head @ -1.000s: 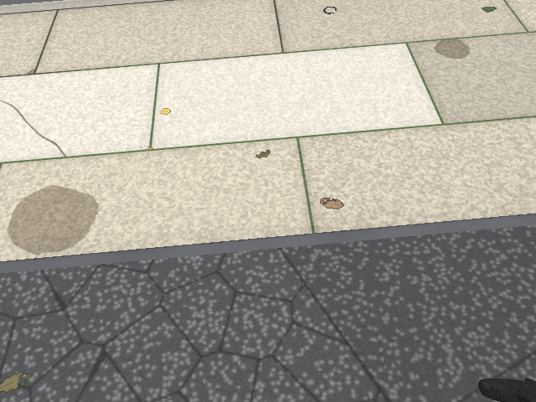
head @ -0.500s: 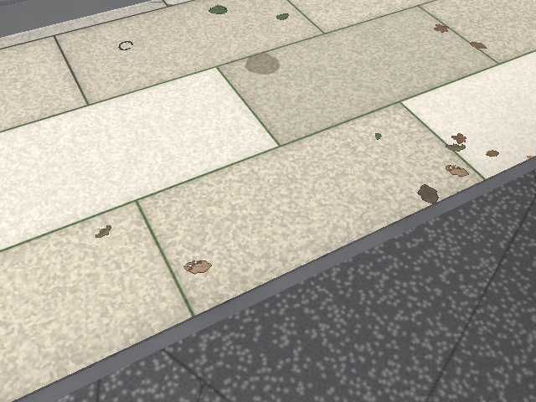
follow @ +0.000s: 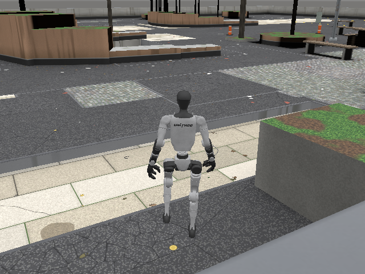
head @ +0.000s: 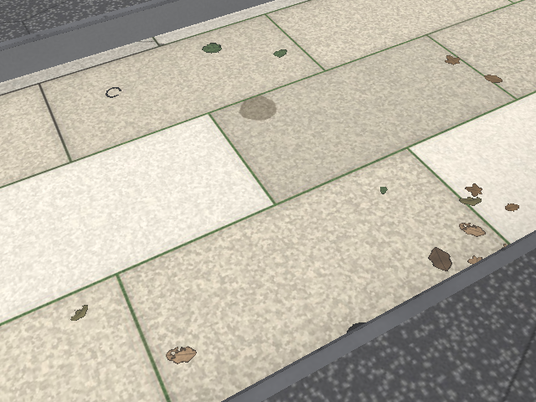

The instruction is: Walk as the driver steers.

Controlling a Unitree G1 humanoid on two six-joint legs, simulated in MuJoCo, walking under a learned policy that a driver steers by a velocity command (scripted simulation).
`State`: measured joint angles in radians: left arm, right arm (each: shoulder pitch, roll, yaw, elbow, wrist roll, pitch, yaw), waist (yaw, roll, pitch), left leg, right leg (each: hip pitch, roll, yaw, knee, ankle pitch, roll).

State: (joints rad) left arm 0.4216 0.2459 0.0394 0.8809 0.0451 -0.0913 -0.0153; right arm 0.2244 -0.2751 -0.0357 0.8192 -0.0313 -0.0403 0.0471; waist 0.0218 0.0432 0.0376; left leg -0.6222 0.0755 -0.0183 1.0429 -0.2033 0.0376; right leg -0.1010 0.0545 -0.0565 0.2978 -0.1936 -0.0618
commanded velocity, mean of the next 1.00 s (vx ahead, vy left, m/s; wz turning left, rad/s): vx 0.37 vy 0.00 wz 0.51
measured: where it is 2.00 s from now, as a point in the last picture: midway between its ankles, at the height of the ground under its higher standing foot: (177, 291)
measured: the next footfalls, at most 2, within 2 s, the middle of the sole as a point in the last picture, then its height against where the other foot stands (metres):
left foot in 0.30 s outside the picture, level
right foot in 0.70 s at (289, 381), level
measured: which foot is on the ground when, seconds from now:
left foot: up 0.00-0.28, down 0.30-0.70, up 0.72-1.00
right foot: down 0.00-0.32, up 0.34-0.68, down 0.70-1.00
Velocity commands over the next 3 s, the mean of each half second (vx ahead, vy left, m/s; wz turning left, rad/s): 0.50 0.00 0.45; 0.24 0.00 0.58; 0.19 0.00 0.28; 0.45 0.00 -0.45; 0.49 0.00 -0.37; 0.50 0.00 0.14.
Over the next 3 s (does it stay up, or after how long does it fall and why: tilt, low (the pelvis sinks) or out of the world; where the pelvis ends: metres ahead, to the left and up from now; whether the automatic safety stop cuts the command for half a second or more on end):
stays up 1.39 0.47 -0.17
